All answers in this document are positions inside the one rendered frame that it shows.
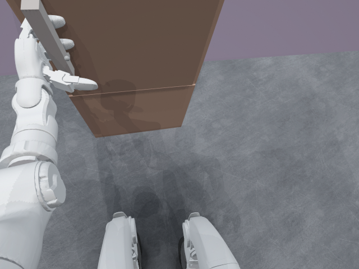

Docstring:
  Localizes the robot right thigh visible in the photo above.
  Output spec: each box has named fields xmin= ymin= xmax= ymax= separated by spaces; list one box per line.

xmin=182 ymin=216 xmax=240 ymax=269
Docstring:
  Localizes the robot left hand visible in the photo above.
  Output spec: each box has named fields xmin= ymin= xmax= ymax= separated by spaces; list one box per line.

xmin=15 ymin=15 xmax=98 ymax=93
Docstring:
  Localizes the handle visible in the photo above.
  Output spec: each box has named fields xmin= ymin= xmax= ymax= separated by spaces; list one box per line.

xmin=21 ymin=0 xmax=75 ymax=76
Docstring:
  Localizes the left robot upper arm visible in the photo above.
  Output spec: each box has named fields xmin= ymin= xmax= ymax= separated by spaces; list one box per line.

xmin=0 ymin=160 xmax=66 ymax=269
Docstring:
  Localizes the left robot forearm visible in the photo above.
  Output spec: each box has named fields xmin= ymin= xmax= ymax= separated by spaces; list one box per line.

xmin=0 ymin=78 xmax=58 ymax=169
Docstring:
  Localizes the robot thigh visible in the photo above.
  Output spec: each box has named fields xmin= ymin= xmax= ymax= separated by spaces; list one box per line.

xmin=98 ymin=216 xmax=137 ymax=269
xmin=182 ymin=216 xmax=240 ymax=269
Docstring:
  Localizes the robot left thigh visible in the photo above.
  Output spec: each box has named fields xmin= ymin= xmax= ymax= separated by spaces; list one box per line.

xmin=98 ymin=216 xmax=137 ymax=269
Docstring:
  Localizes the cupboard door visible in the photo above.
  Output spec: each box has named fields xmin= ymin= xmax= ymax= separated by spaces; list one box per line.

xmin=14 ymin=0 xmax=219 ymax=96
